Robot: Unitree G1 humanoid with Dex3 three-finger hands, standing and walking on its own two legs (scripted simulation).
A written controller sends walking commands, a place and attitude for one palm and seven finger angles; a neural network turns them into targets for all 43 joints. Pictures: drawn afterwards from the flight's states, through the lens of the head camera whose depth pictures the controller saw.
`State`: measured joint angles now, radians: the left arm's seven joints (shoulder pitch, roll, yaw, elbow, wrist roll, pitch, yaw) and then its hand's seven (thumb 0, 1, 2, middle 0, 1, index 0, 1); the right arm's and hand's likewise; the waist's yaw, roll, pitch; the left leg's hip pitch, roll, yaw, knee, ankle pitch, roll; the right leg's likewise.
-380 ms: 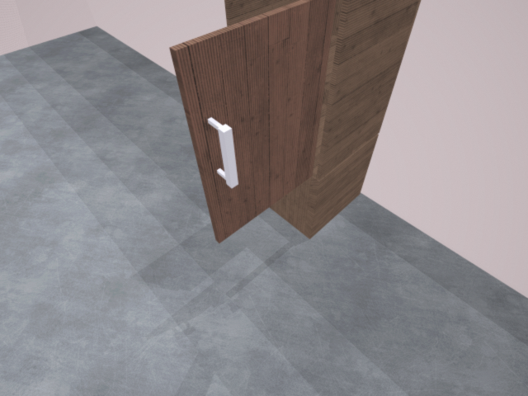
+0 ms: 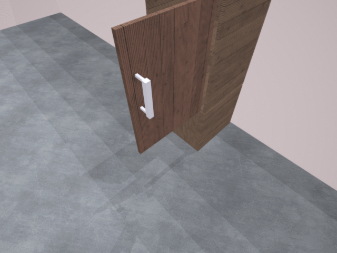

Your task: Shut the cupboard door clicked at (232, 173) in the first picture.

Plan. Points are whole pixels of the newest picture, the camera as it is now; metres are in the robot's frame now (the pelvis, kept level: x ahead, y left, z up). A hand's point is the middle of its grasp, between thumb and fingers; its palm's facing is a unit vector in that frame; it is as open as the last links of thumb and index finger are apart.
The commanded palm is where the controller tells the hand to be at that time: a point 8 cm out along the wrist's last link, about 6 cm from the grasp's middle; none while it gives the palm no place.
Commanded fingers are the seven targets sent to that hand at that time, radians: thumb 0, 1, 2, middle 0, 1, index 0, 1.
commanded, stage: look at it before walking up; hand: left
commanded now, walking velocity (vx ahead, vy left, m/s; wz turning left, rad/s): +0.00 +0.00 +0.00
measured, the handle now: (144, 97) +0.60 +0.12 +0.00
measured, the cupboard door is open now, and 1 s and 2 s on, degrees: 88 88 88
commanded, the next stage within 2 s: walk to a spot facing it in 0.46 s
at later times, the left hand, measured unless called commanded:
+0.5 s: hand out of the picture +0.07 +0.24 -0.16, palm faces -0.01 -0.95 -0.32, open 7.4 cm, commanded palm none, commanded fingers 0.00 0.90 0.90 -0.20 -0.30 -0.20 -0.30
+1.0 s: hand out of the picture +0.07 +0.19 -0.18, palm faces -0.14 -0.96 -0.24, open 7.4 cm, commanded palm none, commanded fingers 0.00 0.90 0.90 -0.20 -0.30 -0.20 -0.30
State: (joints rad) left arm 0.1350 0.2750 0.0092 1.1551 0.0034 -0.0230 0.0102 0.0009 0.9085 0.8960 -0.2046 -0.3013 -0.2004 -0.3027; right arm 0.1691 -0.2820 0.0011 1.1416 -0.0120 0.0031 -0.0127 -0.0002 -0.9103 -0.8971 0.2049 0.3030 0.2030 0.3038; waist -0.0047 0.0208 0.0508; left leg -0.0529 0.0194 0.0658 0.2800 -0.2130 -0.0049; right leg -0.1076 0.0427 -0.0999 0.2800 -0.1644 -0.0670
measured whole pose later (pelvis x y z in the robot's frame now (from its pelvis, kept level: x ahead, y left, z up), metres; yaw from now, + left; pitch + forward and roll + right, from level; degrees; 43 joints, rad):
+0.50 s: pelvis +0.01 +0.01 +0.00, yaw +0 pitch -1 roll +0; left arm 0.11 0.30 0.01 1.14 0.00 -0.03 0.01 0.00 0.91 0.90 -0.20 -0.30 -0.20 -0.30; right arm 0.14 -0.30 0.00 1.13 -0.01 0.00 -0.01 0.00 -0.91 -0.90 0.21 0.30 0.20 0.30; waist 0.00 0.02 0.05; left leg -0.04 0.01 0.06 0.26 -0.21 0.00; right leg -0.10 0.03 -0.10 0.28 -0.17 -0.06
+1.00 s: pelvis -0.02 +0.00 -0.02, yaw -9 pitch -1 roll +2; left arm 0.16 0.21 0.06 1.00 0.02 0.08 -0.02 0.00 0.91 0.90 -0.20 -0.30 -0.20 -0.30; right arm 0.21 -0.21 -0.03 1.03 -0.03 0.03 -0.04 0.00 -0.91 -0.90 0.21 0.30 0.20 0.30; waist 0.01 0.00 0.13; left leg -0.15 0.07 0.22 0.52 -0.34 -0.01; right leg -0.38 0.03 0.00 0.85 -0.46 -0.02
